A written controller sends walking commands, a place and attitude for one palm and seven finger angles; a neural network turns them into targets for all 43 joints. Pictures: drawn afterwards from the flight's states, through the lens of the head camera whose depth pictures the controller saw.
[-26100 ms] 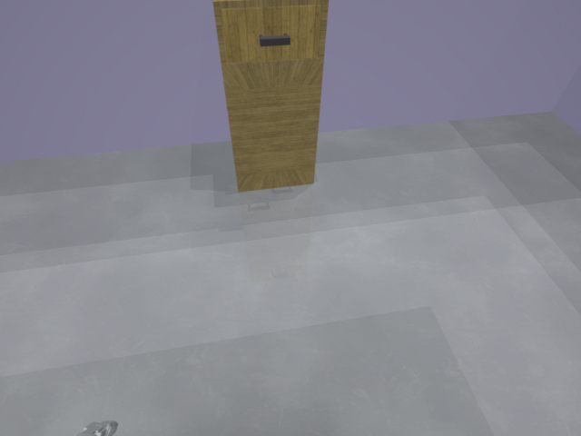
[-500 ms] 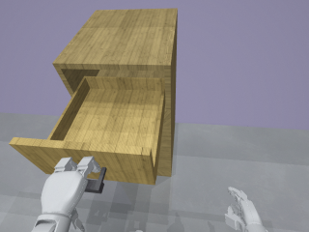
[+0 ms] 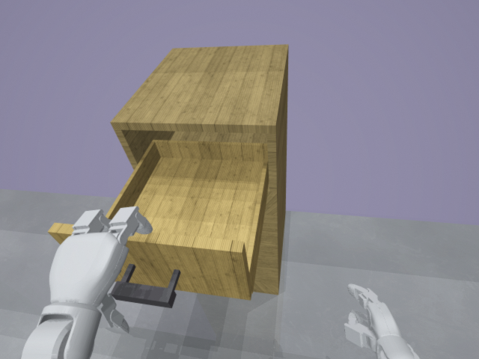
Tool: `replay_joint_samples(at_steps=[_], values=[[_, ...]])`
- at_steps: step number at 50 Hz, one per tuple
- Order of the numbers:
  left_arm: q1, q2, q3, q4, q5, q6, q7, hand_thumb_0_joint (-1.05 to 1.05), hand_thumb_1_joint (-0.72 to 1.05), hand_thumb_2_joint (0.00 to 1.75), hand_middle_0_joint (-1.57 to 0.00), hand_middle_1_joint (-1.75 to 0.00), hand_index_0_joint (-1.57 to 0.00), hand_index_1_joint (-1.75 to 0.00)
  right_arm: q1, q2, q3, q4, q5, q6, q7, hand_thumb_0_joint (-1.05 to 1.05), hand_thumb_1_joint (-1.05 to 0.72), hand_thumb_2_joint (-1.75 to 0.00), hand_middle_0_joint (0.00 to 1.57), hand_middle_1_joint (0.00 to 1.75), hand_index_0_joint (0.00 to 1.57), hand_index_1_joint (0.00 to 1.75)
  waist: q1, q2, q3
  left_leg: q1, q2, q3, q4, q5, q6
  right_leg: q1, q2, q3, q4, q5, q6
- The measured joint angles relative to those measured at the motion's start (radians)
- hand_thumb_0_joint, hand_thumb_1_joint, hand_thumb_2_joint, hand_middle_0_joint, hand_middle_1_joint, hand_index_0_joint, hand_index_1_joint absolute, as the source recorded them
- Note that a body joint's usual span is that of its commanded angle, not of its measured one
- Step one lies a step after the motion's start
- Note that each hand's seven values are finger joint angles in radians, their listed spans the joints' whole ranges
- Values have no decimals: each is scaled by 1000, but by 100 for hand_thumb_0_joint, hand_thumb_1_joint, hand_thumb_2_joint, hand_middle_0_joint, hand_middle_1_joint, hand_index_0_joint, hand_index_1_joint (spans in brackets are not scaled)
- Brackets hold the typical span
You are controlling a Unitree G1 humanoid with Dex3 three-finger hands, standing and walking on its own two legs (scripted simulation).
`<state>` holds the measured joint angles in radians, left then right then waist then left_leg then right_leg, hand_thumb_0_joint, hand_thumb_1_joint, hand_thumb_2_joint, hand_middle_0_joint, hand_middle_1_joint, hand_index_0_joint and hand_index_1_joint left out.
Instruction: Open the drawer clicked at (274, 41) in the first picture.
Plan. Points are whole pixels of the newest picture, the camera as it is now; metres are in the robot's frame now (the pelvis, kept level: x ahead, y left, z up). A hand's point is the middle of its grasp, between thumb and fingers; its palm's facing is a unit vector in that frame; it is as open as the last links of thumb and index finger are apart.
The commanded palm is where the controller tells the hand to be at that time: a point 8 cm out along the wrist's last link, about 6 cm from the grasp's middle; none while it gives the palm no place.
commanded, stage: lift the hand off the handle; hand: left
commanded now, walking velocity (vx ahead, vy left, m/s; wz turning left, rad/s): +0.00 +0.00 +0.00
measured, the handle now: (148, 283) +0.24 +0.22 +0.00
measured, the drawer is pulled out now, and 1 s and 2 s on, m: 0.30 0.30 0.30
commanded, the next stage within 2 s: draw the hand back to the body in 0.32 s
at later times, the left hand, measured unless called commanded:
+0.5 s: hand (98, 270) +0.19 +0.22 +0.14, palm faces +0.08 -0.15 -0.99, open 13.8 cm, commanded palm +0.16 +0.22 +0.20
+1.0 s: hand (83, 271) +0.18 +0.24 +0.14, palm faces +0.09 -0.12 -0.99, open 13.8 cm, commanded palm +0.15 +0.25 +0.19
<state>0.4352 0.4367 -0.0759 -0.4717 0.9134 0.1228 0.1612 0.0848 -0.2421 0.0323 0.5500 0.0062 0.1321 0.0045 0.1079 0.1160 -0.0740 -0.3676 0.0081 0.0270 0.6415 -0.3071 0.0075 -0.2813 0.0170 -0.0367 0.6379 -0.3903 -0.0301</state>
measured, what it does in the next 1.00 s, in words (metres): stands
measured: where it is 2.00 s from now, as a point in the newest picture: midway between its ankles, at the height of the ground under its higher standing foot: outside the picture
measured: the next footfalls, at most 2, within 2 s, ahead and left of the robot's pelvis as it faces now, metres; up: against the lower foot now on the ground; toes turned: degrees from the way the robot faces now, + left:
none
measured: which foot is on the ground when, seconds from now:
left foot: down 0.00-1.00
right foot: down 0.00-1.00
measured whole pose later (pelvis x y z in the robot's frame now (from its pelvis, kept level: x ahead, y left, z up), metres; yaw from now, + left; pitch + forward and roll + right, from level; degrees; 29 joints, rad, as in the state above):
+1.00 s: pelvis +0.00 +0.02 +0.01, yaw +0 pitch +0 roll -1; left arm 0.50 0.52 0.05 -0.56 0.82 0.06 0.04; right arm 0.10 -0.26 0.04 0.52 0.03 0.12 0.01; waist 0.11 0.12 -0.03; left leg -0.29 0.00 0.03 0.54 -0.25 0.03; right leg -0.19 0.01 -0.03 0.50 -0.31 -0.01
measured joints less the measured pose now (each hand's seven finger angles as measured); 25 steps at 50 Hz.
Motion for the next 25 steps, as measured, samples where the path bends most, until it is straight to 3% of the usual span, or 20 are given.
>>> replay_joint_samples(at_steps=[5, 10, 18, 25], values=[[-69, 28, 11, 24, -24, 28, -82, -1, -49, 30, -32, -121, -34, -121, -20, -5, 14, 4, 8, 14, -6, 1, -90, -90, 20, 29, 20, 30, -3, 1, 20, 58, 0, -2, -61, 32, -2, 57, 1, -2, -58, 30, -2], [-66, 50, 37, -11, -61, 16, -133, -1, -49, 30, -32, -121, -33, -120, -18, -12, 20, -7, 12, 8, -7, 1, -90, -90, 20, 29, 20, 30, -13, 5, 32, 96, 4, -1, -104, 54, -4, 96, 6, 0, -108, 57, -3], [-19, 70, 94, -60, -94, -10, -148, -1, -49, 30, -32, -120, -32, -120, -5, -31, 11, 0, 17, 3, 3, 1, -90, -90, 20, 29, 20, 30, -14, 10, 46, 114, 6, -1, -129, 69, -4, 119, 10, 0, -144, 79, -2], [-19, 63, 87, -31, -92, -43, -150, -1, -49, 30, -32, -120, -32, -120, 18, -35, 3, 9, 12, -15, -8, 1, -90, -90, 20, 29, 20, 30, -6, 8, 57, 106, 2, -9, -128, 75, 1, 118, 6, -8, -151, 86, 2]])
